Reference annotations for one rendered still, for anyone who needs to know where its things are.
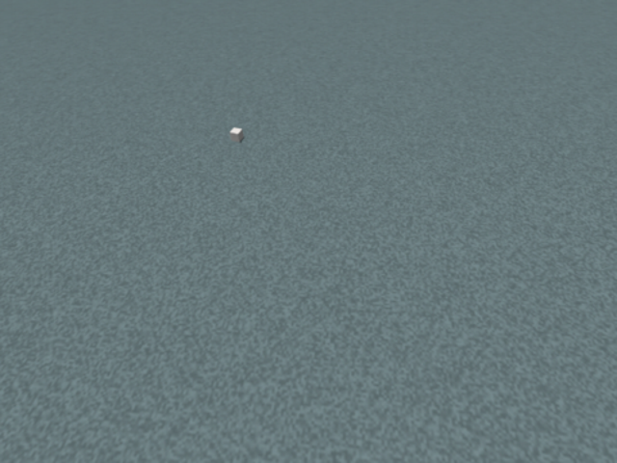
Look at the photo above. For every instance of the cube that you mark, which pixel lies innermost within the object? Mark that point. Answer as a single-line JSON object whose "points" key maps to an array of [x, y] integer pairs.
{"points": [[236, 134]]}

